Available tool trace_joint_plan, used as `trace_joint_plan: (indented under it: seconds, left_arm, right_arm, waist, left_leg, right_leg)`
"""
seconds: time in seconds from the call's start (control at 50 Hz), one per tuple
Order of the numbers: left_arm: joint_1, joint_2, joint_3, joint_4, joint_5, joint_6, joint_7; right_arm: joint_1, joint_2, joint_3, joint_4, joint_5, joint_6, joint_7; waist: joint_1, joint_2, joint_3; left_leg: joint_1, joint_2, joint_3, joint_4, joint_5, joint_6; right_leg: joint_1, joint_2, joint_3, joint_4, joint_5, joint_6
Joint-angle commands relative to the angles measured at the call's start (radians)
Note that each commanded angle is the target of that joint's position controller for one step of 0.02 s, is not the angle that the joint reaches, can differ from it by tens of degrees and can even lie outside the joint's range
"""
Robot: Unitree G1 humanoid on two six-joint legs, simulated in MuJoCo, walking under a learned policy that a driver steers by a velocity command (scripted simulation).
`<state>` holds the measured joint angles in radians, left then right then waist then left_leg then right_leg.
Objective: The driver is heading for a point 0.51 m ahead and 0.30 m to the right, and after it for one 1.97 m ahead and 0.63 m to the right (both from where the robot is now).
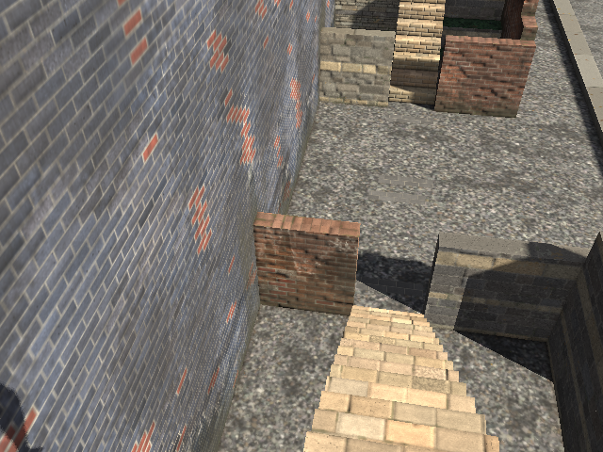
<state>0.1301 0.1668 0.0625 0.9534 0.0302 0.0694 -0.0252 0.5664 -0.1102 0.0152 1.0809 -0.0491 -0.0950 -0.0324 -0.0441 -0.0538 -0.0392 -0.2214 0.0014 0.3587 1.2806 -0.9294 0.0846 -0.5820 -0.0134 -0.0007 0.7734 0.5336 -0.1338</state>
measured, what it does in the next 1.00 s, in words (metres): goes down, turning right: right foot 0.21 m lower, then left foot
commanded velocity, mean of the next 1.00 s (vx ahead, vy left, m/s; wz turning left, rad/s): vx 0.50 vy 0.00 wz -0.58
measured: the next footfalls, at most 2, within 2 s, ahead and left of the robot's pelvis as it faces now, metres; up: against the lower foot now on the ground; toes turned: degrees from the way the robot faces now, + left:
right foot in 0.08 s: +0.09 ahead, -0.07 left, -0.21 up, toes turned -6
left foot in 0.36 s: +0.26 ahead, +0.13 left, -0.22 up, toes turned -15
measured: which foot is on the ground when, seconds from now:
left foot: down 0.00-0.08, up 0.10-0.34, down 0.36-0.54, up 0.56-0.90, down 0.92-1.00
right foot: up 0.00-0.06, down 0.08-0.42, up 0.44-0.52, down 0.54-0.88, up 0.90-1.00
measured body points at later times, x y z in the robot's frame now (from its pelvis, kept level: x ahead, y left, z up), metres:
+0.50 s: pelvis +0.16 -0.03 -0.20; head +0.11 -0.04 +0.25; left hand +0.37 +0.18 -0.30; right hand +0.04 -0.23 -0.37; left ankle +0.22 +0.14 -0.82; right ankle +0.12 -0.08 -0.80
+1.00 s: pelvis +0.25 -0.18 -0.32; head +0.25 -0.21 +0.13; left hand +0.45 -0.01 -0.44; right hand +0.10 -0.40 -0.47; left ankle +0.30 -0.07 -1.04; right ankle +0.17 -0.25 -0.74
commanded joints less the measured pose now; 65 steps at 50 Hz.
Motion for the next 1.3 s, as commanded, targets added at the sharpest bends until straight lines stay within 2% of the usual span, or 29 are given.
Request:
trace_joint_plan:
  seconds: [0.02,0.08,0.1,0.12,0.16,0.24,0.3,0.34,0.36,0.4,0.44,0.48,0.54,0.58,0.62,0.7,0.84,0.9,0.92,0.94,0.98,1.02,1.06,1.1,1.18,1.22,1.24,1.26,1.3]
  left_arm:
    - [0.160,0.123,0.040,0.009,-0.020,-0.001,0.023]
    - [0.634,0.231,0.107,0.128,-0.055,0.060,0.044]
    - [0.394,0.160,0.051,0.056,-0.100,0.024,0.017]
    - [0.380,0.201,0.028,0.071,-0.092,-0.026,0.017]
    - [0.305,0.175,0.016,0.053,-0.058,-0.052,0.026]
    - [0.159,0.145,-0.027,0.015,-0.055,-0.108,0.049]
    - [0.166,0.167,-0.022,0.033,-0.068,-0.122,0.045]
    - [0.184,0.197,-0.015,0.006,-0.062,-0.121,0.042]
    - [0.143,0.116,-0.033,-0.043,-0.024,-0.126,0.044]
    - [0.209,0.146,-0.015,-0.135,0.010,-0.138,0.033]
    - [-0.016,0.179,0.001,-0.164,0.000,-0.129,0.054]
    - [-0.029,0.184,0.021,-0.186,-0.035,-0.089,0.043]
    - [0.540,0.135,0.022,-0.024,-0.028,-0.019,0.037]
    - [0.496,0.151,-0.003,0.002,-0.024,-0.022,0.043]
    - [0.406,0.141,-0.044,-0.003,-0.091,-0.059,0.051]
    - [0.129,0.180,-0.044,-0.081,-0.045,-0.123,0.086]
    - [0.275,0.186,-0.018,-0.094,-0.030,-0.084,0.094]
    - [0.089,0.171,-0.016,-0.194,-0.061,-0.072,0.076]
    - [0.104,0.104,-0.015,-0.217,-0.080,-0.073,0.058]
    - [0.144,0.083,-0.029,-0.267,-0.069,-0.082,0.061]
    - [0.108,0.083,-0.037,-0.322,-0.039,-0.099,0.069]
    - [-0.060,0.084,-0.035,-0.349,-0.002,-0.079,0.073]
    - [-0.097,0.018,-0.071,-0.401,-0.042,-0.065,0.046]
    - [0.163,0.007,-0.051,-0.235,-0.037,-0.021,-0.005]
    - [0.198,0.140,-0.008,-0.176,-0.052,-0.020,0.025]
    - [0.544,0.207,0.026,-0.082,-0.038,-0.060,0.019]
    - [0.667,0.241,0.003,-0.050,-0.033,-0.094,-0.008]
    - [0.705,0.248,-0.027,-0.029,-0.054,-0.113,-0.031]
    - [0.515,0.308,-0.018,-0.035,-0.061,-0.138,0.004]
  right_arm:
    - [-0.027,-0.129,-0.029,-0.010,-0.006,0.006,-0.012]
    - [-0.382,-0.264,-0.078,-0.118,0.025,0.015,0.030]
    - [-0.310,-0.198,-0.062,-0.186,0.020,0.049,0.009]
    - [-0.177,-0.150,-0.051,-0.230,-0.023,0.053,0.008]
    - [-0.045,-0.152,-0.047,-0.151,-0.052,0.078,0.005]
    - [-0.107,-0.038,0.004,-0.200,-0.020,0.122,-0.005]
    - [-0.065,-0.227,-0.058,-0.102,-0.027,0.122,0.012]
    - [-0.267,-0.246,-0.051,-0.197,-0.011,0.095,0.018]
    - [-0.014,-0.193,-0.051,-0.108,0.017,0.034,0.044]
    - [0.156,-0.375,-0.112,-0.027,0.022,-0.028,0.053]
    - [0.118,-0.235,-0.084,-0.029,-0.035,-0.038,0.055]
    - [-0.136,-0.285,-0.106,-0.085,-0.068,-0.025,-0.009]
    - [-0.554,-0.276,-0.092,-0.174,0.008,-0.029,-0.001]
    - [-0.463,-0.193,-0.066,-0.170,0.006,0.004,0.020]
    - [-0.290,-0.163,-0.043,-0.162,-0.046,0.043,0.033]
    - [-0.186,-0.217,-0.039,-0.115,-0.027,0.071,0.046]
    - [-0.234,-0.254,-0.037,-0.124,0.017,0.043,0.070]
    - [-0.009,-0.266,-0.045,-0.080,0.068,0.068,0.058]
    - [-0.072,-0.239,-0.026,-0.094,0.064,0.080,0.053]
    - [-0.080,-0.245,-0.017,-0.145,0.006,0.079,0.064]
    - [0.061,-0.333,-0.067,-0.107,-0.026,0.057,0.056]
    - [-0.070,-0.321,-0.069,-0.113,-0.017,0.031,0.056]
    - [-0.274,-0.187,-0.011,-0.165,0.016,0.017,0.054]
    - [-0.274,-0.270,-0.016,-0.136,0.068,-0.011,0.063]
    - [-0.279,-0.355,-0.063,-0.134,0.034,0.021,0.118]
    - [-0.310,-0.422,-0.094,-0.139,0.021,0.055,0.081]
    - [-0.376,-0.371,-0.118,-0.178,0.042,0.075,0.053]
    - [-0.257,-0.206,-0.080,-0.210,0.031,0.088,0.013]
    - [-0.277,-0.192,-0.077,-0.233,0.024,0.111,-0.019]
  waist:
    - [0.104,0.106,0.125]
    - [0.428,-0.113,0.090]
    - [0.258,-0.255,0.225]
    - [0.084,-0.153,0.144]
    - [-0.003,-0.020,0.071]
    - [-0.123,-0.002,0.045]
    - [-0.106,0.023,0.053]
    - [-0.021,-0.035,0.088]
    - [-0.086,-0.084,0.049]
    - [-0.077,0.552,0.083]
    - [-0.110,0.267,0.254]
    - [-0.016,0.220,0.192]
    - [0.382,0.031,-0.035]
    - [0.270,-0.288,0.141]
    - [0.084,-0.316,0.217]
    - [-0.123,-0.077,0.175]
    - [-0.002,-0.042,0.061]
    - [-0.132,0.023,0.065]
    - [-0.075,0.261,0.017]
    - [-0.003,0.181,-0.094]
    - [-0.024,0.098,-0.149]
    - [-0.009,0.071,0.094]
    - [0.116,0.077,0.295]
    - [0.157,0.148,0.178]
    - [0.136,0.257,0.195]
    - [0.336,0.139,0.038]
    - [0.398,-0.155,0.101]
    - [0.276,-0.339,0.064]
    - [0.115,-0.216,0.059]
  left_leg:
    - [-0.143,0.287,-0.256,-0.139,0.879,-0.019]
    - [-0.690,0.041,-0.099,0.765,0.654,-0.094]
    - [-0.792,-0.108,-0.083,0.853,0.147,-0.104]
    - [-0.916,-0.042,-0.274,0.674,0.223,-0.123]
    - [-0.842,0.007,-0.342,0.556,0.265,-0.116]
    - [-0.215,-0.025,-0.316,-0.037,0.914,-0.180]
    - [-0.320,-0.005,-0.411,0.127,1.186,-0.125]
    - [-0.559,0.005,-0.469,-0.056,0.977,-0.113]
    - [-0.224,-0.039,-0.341,-0.350,0.822,-0.144]
    - [0.046,0.268,-1.142,-0.935,0.206,0.018]
    - [0.138,0.328,-1.139,-0.782,0.305,0.151]
    - [-0.234,0.328,-1.055,-0.698,0.287,0.137]
    - [-0.912,0.160,-0.517,-0.235,0.645,-0.088]
    - [-0.984,-0.057,-0.345,0.240,0.520,-0.155]
    - [-0.805,-0.037,-0.340,0.272,0.565,-0.131]
    - [-0.486,-0.074,-0.304,0.039,0.936,-0.144]
    - [-0.256,-0.070,-0.378,-0.562,1.017,-0.050]
    - [0.272,0.042,-0.383,-0.995,1.164,0.086]
    - [0.450,0.279,-0.570,-1.022,1.357,0.181]
    - [0.638,0.424,-0.622,-0.588,1.772,0.217]
    - [0.726,0.504,-0.666,-0.640,1.150,0.194]
    - [0.300,0.440,-0.680,-0.791,0.565,0.158]
    - [-0.385,0.342,-0.473,-0.874,0.458,0.040]
    - [-0.678,0.309,-0.390,-0.886,0.310,-0.030]
    - [-0.405,0.272,-0.236,-0.630,0.791,-0.079]
    - [-0.347,0.233,-0.245,-0.098,1.125,-0.085]
    - [-0.551,0.017,-0.316,0.530,0.438,-0.117]
    - [-0.732,-0.151,-0.636,0.628,0.234,-0.073]
    - [-0.634,-0.146,-0.601,0.433,0.411,-0.076]
  right_leg:
    - [0.168,-0.028,-0.099,-0.034,0.041,-0.013]
    - [0.878,-0.012,-0.049,-0.117,-0.236,-0.165]
    - [0.684,-0.101,0.059,-0.259,0.230,-0.174]
    - [0.721,-0.241,0.314,-0.084,0.479,-0.237]
    - [0.519,-0.241,0.347,-0.020,0.125,-0.244]
    - [-0.197,-0.104,0.298,-0.048,-0.288,-0.178]
    - [-0.082,-0.076,0.377,0.258,-0.475,-0.169]
    - [0.117,-0.080,0.468,0.372,-0.526,-0.196]
    - [-0.100,0.060,0.277,0.520,-0.839,-0.133]
    - [-0.438,0.205,0.028,0.760,-1.273,0.041]
    - [-0.692,0.129,0.183,0.751,-1.142,0.074]
    - [-0.366,0.027,0.227,0.615,-1.193,0.125]
    - [0.557,-0.006,0.108,0.746,-1.096,0.066]
    - [0.365,-0.069,0.305,0.256,-1.273,-0.006]
    - [0.049,-0.037,0.432,-0.017,-0.994,0.111]
    - [-0.231,0.036,0.413,0.211,-0.884,0.075]
    - [0.042,0.070,0.415,0.507,-0.648,0.006]
    - [-0.262,0.162,0.254,0.863,-0.518,0.110]
    - [-0.476,0.261,0.133,1.360,-1.354,0.095]
    - [-0.702,0.171,0.117,1.625,-1.477,0.034]
    - [-0.937,0.087,0.297,1.474,-1.257,0.000]
    - [-0.943,0.025,0.204,1.269,-0.973,0.070]
    - [-0.532,-0.012,0.114,0.747,-0.549,0.122]
    - [0.071,-0.029,0.040,0.725,-0.238,0.096]
    - [0.145,-0.005,-0.142,0.449,-0.518,0.098]
    - [0.530,0.064,-0.150,0.258,-0.836,0.088]
    - [0.559,-0.095,0.092,0.091,-0.585,0.036]
    - [0.497,-0.228,0.414,0.024,-0.294,0.105]
    - [0.193,-0.304,0.624,-0.288,-0.791,0.128]
Velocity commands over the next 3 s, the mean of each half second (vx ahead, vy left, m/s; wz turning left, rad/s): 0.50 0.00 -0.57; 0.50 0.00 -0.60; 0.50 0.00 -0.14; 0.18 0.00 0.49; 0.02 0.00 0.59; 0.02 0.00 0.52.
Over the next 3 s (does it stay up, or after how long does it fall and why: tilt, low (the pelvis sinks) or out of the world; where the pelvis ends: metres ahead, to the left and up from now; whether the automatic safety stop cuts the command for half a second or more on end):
stays up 0.51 -0.34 -0.61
